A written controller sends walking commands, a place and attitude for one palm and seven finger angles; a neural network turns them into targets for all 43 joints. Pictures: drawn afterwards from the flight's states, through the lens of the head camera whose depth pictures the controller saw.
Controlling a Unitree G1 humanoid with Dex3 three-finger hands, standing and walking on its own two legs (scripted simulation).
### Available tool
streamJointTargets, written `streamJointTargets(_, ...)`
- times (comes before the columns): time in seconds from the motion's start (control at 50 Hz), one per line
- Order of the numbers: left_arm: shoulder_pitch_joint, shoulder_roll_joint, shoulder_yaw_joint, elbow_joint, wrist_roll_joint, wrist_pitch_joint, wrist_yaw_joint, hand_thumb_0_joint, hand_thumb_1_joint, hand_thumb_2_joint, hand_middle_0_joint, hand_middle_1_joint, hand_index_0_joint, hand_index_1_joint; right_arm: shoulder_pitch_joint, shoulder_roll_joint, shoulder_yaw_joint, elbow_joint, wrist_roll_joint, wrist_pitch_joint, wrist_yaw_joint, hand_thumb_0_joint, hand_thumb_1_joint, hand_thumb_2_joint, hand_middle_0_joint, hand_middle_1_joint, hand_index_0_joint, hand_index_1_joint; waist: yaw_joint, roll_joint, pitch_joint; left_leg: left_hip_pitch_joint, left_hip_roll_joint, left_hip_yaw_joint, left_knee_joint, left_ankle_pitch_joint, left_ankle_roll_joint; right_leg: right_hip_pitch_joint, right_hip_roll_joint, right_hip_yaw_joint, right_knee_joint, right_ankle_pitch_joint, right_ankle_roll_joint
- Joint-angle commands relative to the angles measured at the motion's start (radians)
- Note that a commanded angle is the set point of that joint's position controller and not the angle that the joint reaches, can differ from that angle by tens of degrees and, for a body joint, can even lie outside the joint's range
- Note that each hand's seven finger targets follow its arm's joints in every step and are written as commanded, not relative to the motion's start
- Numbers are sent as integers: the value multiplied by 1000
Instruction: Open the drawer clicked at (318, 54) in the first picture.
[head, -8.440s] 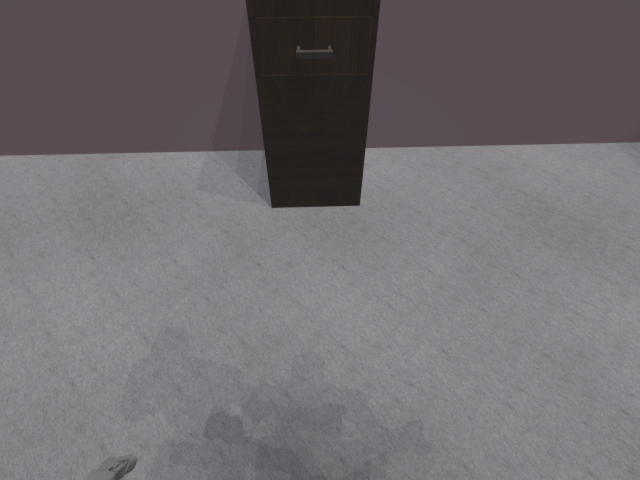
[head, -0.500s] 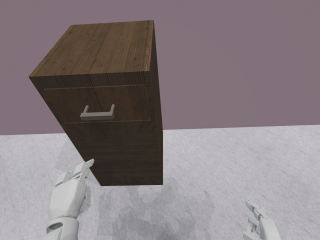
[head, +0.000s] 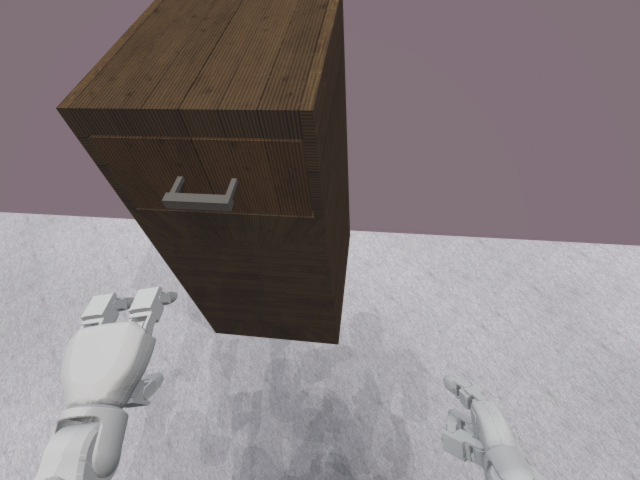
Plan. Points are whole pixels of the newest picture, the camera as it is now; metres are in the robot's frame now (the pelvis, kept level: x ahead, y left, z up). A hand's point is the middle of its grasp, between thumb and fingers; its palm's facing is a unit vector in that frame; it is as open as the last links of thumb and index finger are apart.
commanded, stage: raise the hand with hooked fingers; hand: left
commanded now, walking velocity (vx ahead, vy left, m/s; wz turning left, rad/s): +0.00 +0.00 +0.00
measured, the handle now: (202, 192) +0.55 +0.29 -0.01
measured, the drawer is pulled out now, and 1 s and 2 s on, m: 0.00 0.00 0.00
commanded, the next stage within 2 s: move the hooked fingers above the handle in 1.10 s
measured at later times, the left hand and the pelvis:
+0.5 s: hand (130, 294) +0.29 +0.26 +0.09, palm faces +0.09 -0.08 -0.99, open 13.5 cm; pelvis +0.00 +0.04 +0.02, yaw -2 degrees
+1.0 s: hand (121, 278) +0.30 +0.27 +0.10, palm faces +0.00 -0.07 -1.00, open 13.8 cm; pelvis +0.00 +0.05 +0.04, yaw -2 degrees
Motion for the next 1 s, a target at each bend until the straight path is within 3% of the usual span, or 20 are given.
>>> streamJointTargets(0.0, 66, 202, 130, -189, -26, 9, -33, 0, -57, 490, -268, -915, -268, -915, -98, -145, -54, -156, 3, -51, -38, 0, -900, -900, 200, 300, 200, 300, 12, -149, -213, -25, -62, -11, -122, 291, 54, 452, -48, 178, -189, 606, 53)
streamJointTargets(0.06, -56, 232, 167, -265, -1, -56, 2, 0, -127, 460, -273, -960, -273, -960, -91, -142, -63, -149, -14, -63, -52, 0, -900, -900, 200, 300, 200, 300, 2, -90, -212, -5, -67, -26, -125, 276, 61, 425, -51, 184, -210, 516, 47)
streamJointTargets(0.12, -85, 230, 197, -272, 7, -119, 60, 0, -197, 430, -278, -1005, -278, -1005, -56, -137, -88, -130, -19, -83, -56, 0, -900, -900, 200, 300, 200, 300, -5, -30, -271, 66, -74, -31, -114, 325, 62, 379, -35, 154, -199, 494, 34)
streamJointTargets(0.2, -118, 203, 184, -199, 4, -88, 109, 0, -290, 390, -285, -1065, -285, -1065, -38, -149, -115, -109, -7, -84, -45, 0, -900, -900, 200, 300, 200, 300, -20, -12, -270, 93, -74, -20, -118, 362, 56, 349, -26, 119, -197, 500, 28)
streamJointTargets(0.26, -185, 184, 133, -144, -3, -3, 84, 0, -360, 360, -290, -1110, -290, -1110, -59, -162, -120, -108, 16, -71, -40, 0, -900, -900, 200, 300, 200, 300, -23, -43, -246, 110, -66, -11, -151, 371, 56, 355, -19, 83, -212, 470, 29)
streamJointTargets(0.32, -253, 185, 78, -146, -12, 71, 19, 0, -430, 330, -295, -1155, -295, -1155, -80, -169, -115, -115, 34, -64, -48, 0, -900, -900, 200, 300, 200, 300, -10, -40, -238, 156, -57, -9, -198, 409, 57, 396, -18, 64, -235, 467, 28)
streamJointTargets(0.38, -349, 190, 37, -164, -11, 103, -53, 0, -500, 300, -300, -1200, -300, -1200, -89, -169, -101, -121, 40, -58, -55, 0, -900, -900, 200, 300, 200, 300, -12, -33, -188, 211, -44, -19, -243, 426, 58, 390, -14, 38, -262, 406, 26)
streamJointTargets(0.44, -436, 239, 61, -162, 4, 100, -100, 0, -500, 300, -300, -1200, -300, -1200, -85, -167, -88, -122, 36, -50, -60, 0, -900, -900, 200, 300, 200, 300, -4, -9, -170, 255, -35, -28, -276, 454, 56, 402, -9, 26, -284, 380, 20)
streamJointTargets(0.52, -553, 243, 52, -84, 21, 96, -137, 0, -500, 300, -300, -1200, -300, -1200, -74, -154, -71, -108, 41, -38, -63, 0, -900, -900, 200, 300, 200, 300, -6, -2, -105, 271, -31, -32, -320, 427, 44, 395, -2, 9, -318, 332, 14)
streamJointTargets(0.68, -755, 246, 8, -37, -13, 76, -226, 0, -500, 300, -300, -1200, -300, -1200, -54, -156, -64, -95, 48, -35, -69, 0, -900, -900, 200, 300, 200, 300, -25, 26, -144, 335, -33, -41, -356, 445, 38, 442, 2, 2, -368, 332, 12)
streamJointTargets(0.8, -629, 229, 19, -21, -32, 30, -281, 0, -500, 300, -300, -1200, -300, -1200, -36, -167, -70, -104, 42, -34, -50, 0, -900, -900, 200, 300, 200, 300, -1, -23, -134, 317, -29, -39, -363, 517, 38, 475, 2, -2, -374, 389, 12)
streamJointTargets(0.94, -666, 303, 120, -117, -21, -57, -194, 0, -500, 300, -300, -1200, -300, -1200, -27, -167, -86, -91, 35, -48, -48, 0, -900, -900, 200, 300, 200, 300, 16, 27, -193, 326, -36, -47, -359, 532, 30, 483, 5, 9, -368, 392, 8)
streamJointTargets(0.98, -665, 284, 113, -95, -17, -56, -161, 0, -500, 300, -300, -1200, -300, -1200, -22, -162, -91, -82, 40, -49, -48, 0, -900, -900, 200, 300, 200, 300, 11, 34, -185, 320, -40, -44, -354, 520, 29, 463, 4, 7, -364, 382, 7)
